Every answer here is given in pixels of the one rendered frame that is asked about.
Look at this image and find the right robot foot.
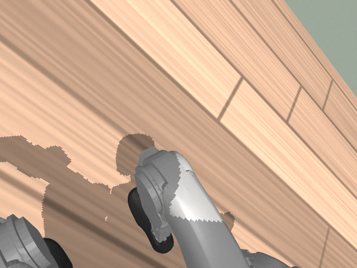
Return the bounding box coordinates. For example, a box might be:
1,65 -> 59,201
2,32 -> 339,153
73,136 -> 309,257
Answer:
128,187 -> 173,253

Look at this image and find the right robot hand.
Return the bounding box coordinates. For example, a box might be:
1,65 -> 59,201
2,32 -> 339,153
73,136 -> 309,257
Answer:
241,249 -> 291,268

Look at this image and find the left robot foot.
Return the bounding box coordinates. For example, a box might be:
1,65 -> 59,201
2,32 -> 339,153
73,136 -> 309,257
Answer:
44,238 -> 73,268

